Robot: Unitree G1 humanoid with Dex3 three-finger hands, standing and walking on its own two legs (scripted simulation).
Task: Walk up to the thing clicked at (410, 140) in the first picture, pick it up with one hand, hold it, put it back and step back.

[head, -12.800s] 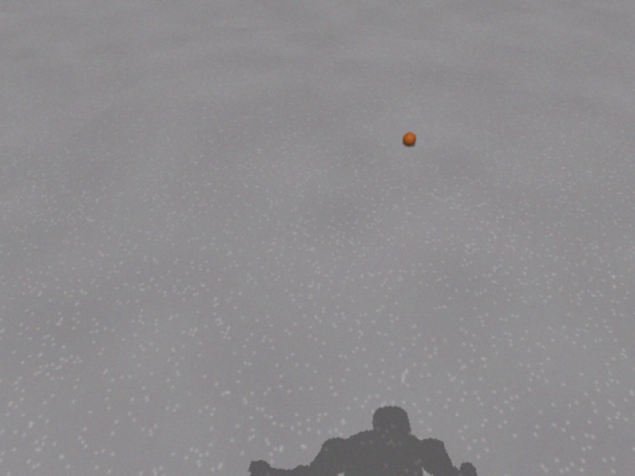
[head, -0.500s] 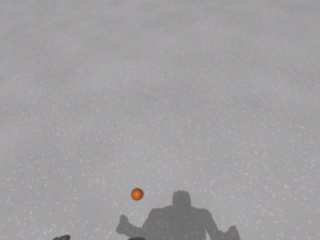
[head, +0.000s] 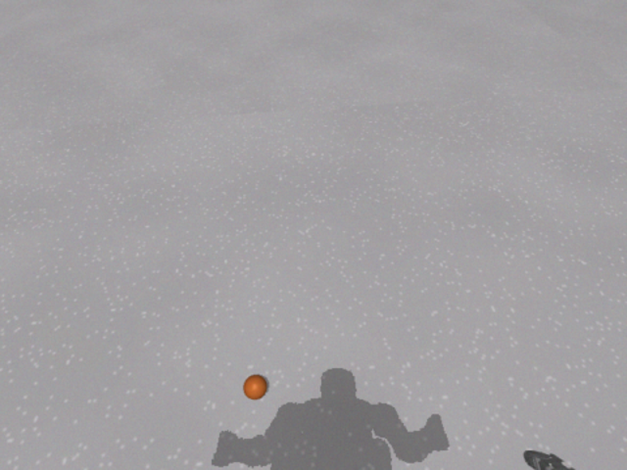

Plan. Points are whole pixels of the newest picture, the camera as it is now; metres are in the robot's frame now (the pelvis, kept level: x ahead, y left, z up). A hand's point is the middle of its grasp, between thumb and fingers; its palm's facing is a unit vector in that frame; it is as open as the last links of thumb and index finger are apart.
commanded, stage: walk up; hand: left
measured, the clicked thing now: (255, 387) +0.46 +0.22 -0.72
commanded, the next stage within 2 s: none
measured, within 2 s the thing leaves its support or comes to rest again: neither
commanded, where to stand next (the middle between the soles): +0.11 -0.01 m, yaw -1 degrees
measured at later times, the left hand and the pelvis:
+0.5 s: hand out of the picture +0.08 +0.26 -0.14, palm faces -0.01 -0.95 -0.32, open 7.4 cm; pelvis +0.00 +0.01 +0.02, yaw +1 degrees
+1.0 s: hand out of the picture +0.07 +0.27 -0.14, palm faces -0.01 -0.94 -0.34, open 7.4 cm; pelvis +0.02 +0.01 +0.02, yaw +1 degrees
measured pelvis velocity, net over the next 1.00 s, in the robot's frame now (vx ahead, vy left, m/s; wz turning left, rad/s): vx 0.02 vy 0.01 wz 0.02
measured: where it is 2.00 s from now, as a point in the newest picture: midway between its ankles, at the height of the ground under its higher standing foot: outside the picture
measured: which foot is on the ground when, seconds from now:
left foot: down 0.00-1.00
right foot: down 0.00-1.00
